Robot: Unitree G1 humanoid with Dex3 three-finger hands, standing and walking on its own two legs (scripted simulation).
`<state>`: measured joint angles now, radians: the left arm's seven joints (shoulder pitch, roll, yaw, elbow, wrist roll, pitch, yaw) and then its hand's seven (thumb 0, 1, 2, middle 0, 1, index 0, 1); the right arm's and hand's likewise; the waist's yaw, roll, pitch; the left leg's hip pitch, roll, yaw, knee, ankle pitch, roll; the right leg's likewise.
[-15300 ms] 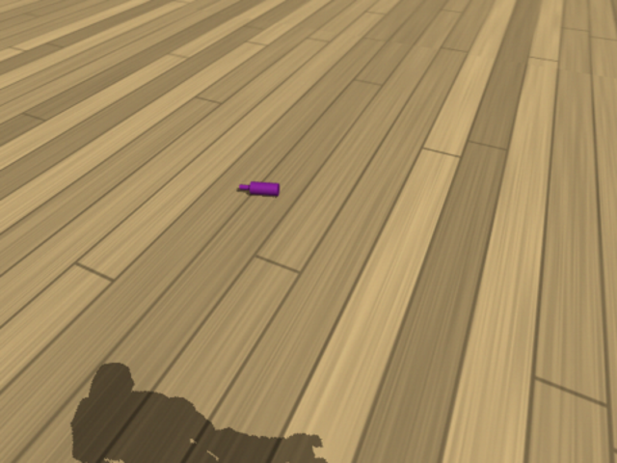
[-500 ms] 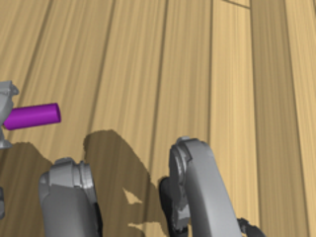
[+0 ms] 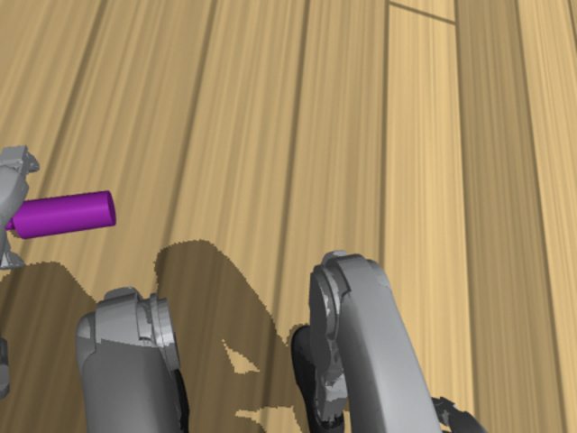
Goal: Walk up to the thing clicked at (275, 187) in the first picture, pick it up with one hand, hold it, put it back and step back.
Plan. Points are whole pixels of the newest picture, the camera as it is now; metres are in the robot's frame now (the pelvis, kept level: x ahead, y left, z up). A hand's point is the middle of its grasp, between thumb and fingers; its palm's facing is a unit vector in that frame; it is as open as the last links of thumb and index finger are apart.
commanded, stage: rise first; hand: left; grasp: from above
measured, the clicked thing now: (49, 216) +0.47 +0.32 -0.29
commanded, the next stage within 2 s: approach in 0.40 s
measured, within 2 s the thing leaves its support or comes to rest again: neither
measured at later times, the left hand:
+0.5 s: hand (7, 224) +0.43 +0.32 -0.16, palm faces -0.46 -0.08 -0.88, open 13.9 cm
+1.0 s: hand (71, 184) +0.49 +0.25 -0.17, palm faces -0.42 -0.06 -0.91, open 13.9 cm
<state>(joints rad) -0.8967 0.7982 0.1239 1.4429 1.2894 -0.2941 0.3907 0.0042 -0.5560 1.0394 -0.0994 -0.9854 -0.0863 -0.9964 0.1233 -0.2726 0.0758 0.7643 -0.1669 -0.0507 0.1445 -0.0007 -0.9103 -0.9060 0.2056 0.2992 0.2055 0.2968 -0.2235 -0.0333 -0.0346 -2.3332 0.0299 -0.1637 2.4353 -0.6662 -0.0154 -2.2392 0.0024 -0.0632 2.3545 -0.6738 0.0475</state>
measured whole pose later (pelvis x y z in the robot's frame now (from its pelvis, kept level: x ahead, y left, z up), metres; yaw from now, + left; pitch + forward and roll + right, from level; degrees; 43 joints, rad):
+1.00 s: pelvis +0.00 +0.00 +0.00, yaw -1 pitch +33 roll -8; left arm -1.06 0.74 0.08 1.59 1.31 -0.18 0.48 0.00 -0.52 1.04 -0.12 -1.01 -0.11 -1.02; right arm 0.15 -0.28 0.13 0.73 -0.18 -0.09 0.15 0.00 -0.91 -0.90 0.21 0.30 0.20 0.30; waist -0.32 -0.02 -0.02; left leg -2.36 0.04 -0.17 2.44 -0.66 -0.02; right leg -2.27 0.01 -0.07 2.35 -0.66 0.05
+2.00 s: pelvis +0.01 +0.00 -0.03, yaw -4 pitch +29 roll -10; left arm -0.98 0.92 0.18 1.64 1.30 -0.26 0.54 0.00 -0.55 1.03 -0.08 -0.96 -0.06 -0.97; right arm 0.15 -0.30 0.20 0.73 -0.27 -0.17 0.22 0.00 -0.90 -0.90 0.21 0.30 0.21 0.30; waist -0.35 -0.09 0.11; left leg -2.38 0.03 -0.23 2.55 -0.71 -0.03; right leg -2.28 0.04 -0.10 2.43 -0.68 0.06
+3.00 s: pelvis +0.00 +0.01 -0.03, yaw -6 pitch +26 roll -14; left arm -0.99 0.95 0.12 1.74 1.30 -0.25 0.66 0.00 -0.45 0.96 -0.15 -0.92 -0.14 -0.93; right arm 0.08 -0.32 0.28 0.71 -0.31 -0.25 0.29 0.00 -0.90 -0.90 0.20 0.30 0.20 0.30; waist -0.37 -0.14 0.15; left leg -2.35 0.03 -0.28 2.59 -0.72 -0.01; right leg -2.23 0.05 -0.14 2.41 -0.68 0.08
